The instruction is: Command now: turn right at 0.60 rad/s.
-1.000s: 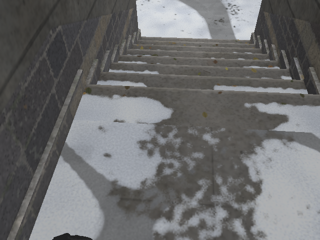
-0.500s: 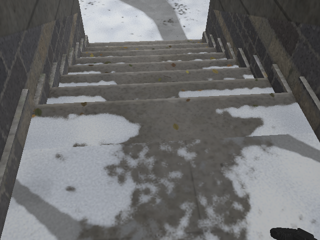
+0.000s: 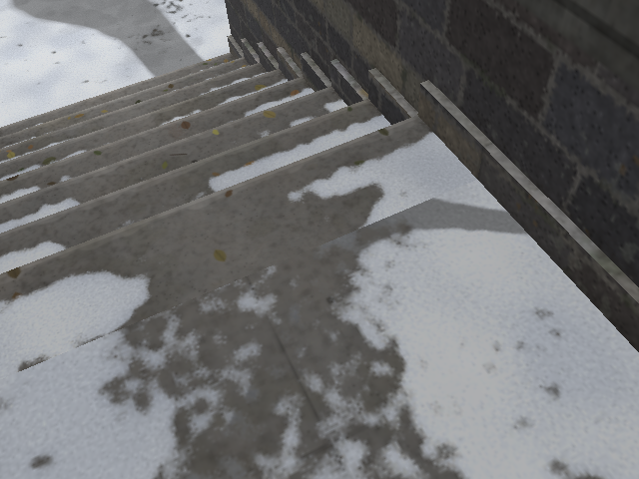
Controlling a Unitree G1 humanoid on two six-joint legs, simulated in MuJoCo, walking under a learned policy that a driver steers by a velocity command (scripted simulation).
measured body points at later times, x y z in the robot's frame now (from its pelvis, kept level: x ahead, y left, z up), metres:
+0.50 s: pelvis +0.04 +0.03 +0.00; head +0.08 +0.04 +0.45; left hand +0.27 +0.25 -0.10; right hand +0.11 -0.27 -0.09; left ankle +0.06 +0.14 -0.73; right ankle -0.03 -0.09 -0.66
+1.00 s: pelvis +0.05 +0.00 +0.00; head +0.06 -0.01 +0.45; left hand +0.23 +0.18 -0.13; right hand +0.03 -0.25 -0.14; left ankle +0.06 +0.14 -0.73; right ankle -0.01 -0.10 -0.73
